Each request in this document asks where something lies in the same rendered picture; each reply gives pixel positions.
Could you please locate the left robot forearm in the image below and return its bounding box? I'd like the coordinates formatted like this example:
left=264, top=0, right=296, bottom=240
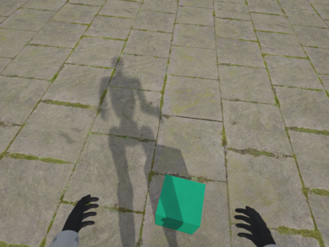
left=49, top=230, right=79, bottom=247

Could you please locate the left robot hand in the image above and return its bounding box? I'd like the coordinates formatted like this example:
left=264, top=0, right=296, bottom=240
left=62, top=195, right=99, bottom=233

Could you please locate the carton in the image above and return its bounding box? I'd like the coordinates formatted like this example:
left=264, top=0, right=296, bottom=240
left=155, top=174, right=206, bottom=235

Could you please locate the right robot hand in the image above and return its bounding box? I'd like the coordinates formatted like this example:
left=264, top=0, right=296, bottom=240
left=234, top=206, right=276, bottom=247

